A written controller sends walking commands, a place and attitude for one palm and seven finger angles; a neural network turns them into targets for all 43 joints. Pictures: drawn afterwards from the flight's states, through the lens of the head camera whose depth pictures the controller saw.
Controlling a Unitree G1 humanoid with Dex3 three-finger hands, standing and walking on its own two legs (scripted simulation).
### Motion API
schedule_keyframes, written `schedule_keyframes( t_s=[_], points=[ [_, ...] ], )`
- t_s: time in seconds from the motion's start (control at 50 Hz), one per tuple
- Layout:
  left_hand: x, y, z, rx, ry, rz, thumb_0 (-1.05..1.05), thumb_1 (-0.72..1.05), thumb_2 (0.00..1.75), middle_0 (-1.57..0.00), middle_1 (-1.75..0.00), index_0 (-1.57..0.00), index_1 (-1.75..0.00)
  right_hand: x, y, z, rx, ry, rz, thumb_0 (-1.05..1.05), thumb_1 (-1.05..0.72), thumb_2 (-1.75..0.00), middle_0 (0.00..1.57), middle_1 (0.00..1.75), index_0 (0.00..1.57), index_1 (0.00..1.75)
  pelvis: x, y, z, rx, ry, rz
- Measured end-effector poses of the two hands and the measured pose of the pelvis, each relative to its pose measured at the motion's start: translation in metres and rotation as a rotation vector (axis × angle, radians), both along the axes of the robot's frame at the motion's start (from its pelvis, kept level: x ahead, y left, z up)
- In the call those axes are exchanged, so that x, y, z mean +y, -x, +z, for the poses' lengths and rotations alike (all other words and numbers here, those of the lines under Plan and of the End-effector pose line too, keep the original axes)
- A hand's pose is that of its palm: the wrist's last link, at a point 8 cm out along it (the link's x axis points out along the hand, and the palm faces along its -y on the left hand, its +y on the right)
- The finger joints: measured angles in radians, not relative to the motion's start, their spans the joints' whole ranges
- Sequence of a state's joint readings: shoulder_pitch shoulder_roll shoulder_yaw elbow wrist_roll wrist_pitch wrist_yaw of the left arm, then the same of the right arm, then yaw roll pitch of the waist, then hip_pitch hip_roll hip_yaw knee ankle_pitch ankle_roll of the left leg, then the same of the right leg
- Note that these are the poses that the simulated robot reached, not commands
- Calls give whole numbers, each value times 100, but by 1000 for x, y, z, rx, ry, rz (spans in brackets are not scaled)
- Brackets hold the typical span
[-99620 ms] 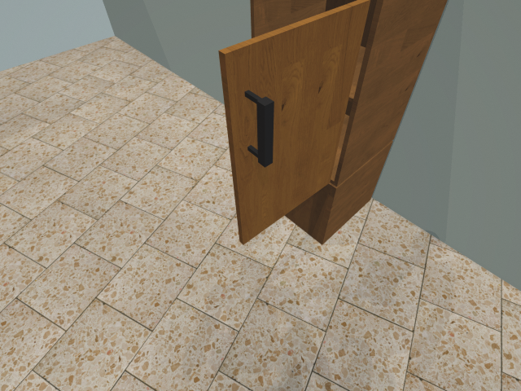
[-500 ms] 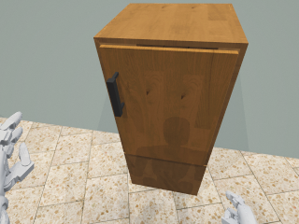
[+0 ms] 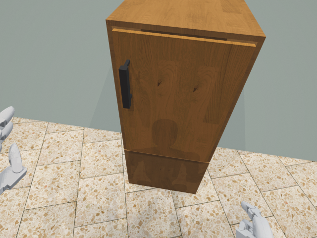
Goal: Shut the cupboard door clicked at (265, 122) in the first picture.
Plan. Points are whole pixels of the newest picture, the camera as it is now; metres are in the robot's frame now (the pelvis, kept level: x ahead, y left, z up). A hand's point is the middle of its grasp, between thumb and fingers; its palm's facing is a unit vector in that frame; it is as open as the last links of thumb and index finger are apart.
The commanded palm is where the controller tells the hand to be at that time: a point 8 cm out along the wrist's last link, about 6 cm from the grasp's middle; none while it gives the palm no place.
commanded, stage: step back with the hand held close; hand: left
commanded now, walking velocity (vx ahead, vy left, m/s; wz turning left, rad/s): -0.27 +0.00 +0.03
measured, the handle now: (127, 84) +0.56 +0.14 +0.09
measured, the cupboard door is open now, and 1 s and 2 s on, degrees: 0 0 0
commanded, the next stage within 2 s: stop stepping back and stand still in 0.60 s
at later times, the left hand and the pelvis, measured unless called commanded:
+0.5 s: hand out of the picture +0.08 +0.25 +0.18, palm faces +0.46 -0.76 -0.46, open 7.4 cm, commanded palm +0.01 +0.29 +0.18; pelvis -0.10 -0.02 -0.01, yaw +5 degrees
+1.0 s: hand out of the picture -0.02 +0.25 +0.19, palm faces +0.44 -0.79 -0.42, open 7.4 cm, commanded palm -0.08 +0.30 +0.18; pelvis -0.21 -0.01 +0.00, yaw +2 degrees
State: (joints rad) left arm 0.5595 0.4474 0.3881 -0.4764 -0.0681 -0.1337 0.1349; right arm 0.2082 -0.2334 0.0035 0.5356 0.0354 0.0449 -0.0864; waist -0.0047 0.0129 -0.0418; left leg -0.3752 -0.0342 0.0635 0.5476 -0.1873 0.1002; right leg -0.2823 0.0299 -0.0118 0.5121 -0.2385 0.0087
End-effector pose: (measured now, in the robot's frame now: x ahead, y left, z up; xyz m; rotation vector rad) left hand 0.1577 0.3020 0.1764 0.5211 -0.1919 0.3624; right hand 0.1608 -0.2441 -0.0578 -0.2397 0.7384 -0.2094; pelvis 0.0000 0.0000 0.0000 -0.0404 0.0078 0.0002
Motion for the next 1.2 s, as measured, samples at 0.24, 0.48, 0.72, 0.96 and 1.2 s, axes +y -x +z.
schedule_keyframes(
  t_s=[0.24, 0.48, 0.72, 0.96, 1.2],
  points=[
    [11, 55, 12, -106, -66, 40, 2, 89, 90, -21, -30, -21, -30, 19, 46, -17, 31, -7, 73, 1, -90, -90, 20, 30, 20, 30, 2, 46, -7, 16, 16, 34],
    [-12, 118, 16, -132, -86, 8, 2, 89, 90, -22, -30, -22, -30, 3, 91, -13, 1, -6, 100, 1, -90, -90, 20, 30, 20, 30, -17, 100, -9, -10, 10, 78],
    [19, 170, 3, -222, -21, 75, 2, 89, 90, -21, -30, -22, -30, 4, 153, -11, 36, 81, 67, 1, -91, -90, 20, 30, 20, 30, 0, 156, -13, -9, 0, 94],
    [-10, 213, 24, -176, -64, -27, 2, 89, 90, -21, -30, -21, -30, 30, 226, -23, 23, -68, 75, 1, -90, -90, 20, 30, 20, 30, -6, 206, -7, 31, 2, 28],
    [11, 224, 6, -205, 21, 43, 2, 89, 90, -21, -30, -22, -30, -5, 265, -40, 59, 13, -46, 1, -90, -90, 20, 30, 20, 30, 6, 203, -18, -84, -5, 32]
  ],
)
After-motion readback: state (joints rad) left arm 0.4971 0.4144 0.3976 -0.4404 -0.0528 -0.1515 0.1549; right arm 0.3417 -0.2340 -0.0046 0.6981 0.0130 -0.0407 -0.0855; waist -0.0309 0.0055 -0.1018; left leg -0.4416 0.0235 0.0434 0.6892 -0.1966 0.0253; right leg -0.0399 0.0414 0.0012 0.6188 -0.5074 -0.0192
